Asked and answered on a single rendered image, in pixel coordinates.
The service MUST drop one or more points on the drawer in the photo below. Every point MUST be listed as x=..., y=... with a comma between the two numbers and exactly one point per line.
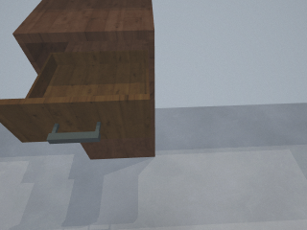
x=78, y=89

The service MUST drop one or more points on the cabinet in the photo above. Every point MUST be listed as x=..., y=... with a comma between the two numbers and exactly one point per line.
x=64, y=26

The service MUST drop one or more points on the handle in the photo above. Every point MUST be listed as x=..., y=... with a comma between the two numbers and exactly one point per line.
x=56, y=137

